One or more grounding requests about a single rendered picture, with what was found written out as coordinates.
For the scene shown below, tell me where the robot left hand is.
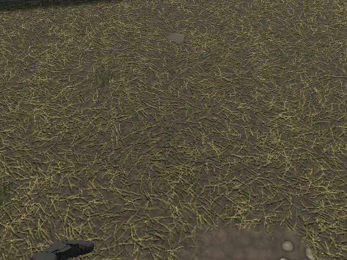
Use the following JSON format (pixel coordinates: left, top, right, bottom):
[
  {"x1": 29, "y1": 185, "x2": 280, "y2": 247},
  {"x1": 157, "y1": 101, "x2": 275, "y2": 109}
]
[{"x1": 31, "y1": 239, "x2": 94, "y2": 260}]

